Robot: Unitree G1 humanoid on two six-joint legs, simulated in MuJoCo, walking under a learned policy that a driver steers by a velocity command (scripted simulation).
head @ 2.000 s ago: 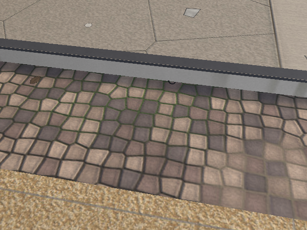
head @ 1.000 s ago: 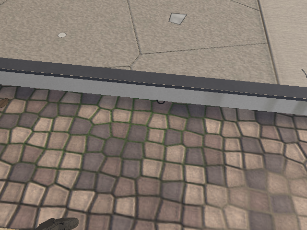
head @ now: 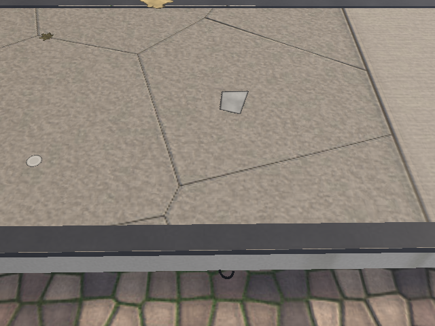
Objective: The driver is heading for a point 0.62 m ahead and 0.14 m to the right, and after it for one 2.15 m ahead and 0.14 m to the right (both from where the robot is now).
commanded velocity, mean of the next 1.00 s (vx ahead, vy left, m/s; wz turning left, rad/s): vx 0.50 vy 0.00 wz -0.26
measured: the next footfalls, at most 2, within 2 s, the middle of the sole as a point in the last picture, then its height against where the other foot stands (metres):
right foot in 0.16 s outside the picture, level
left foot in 0.72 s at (232, 302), level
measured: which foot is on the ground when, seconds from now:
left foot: down 0.00-0.16, up 0.18-0.70, down 0.72-1.00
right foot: up 0.00-0.14, down 0.16-0.70, up 0.72-1.00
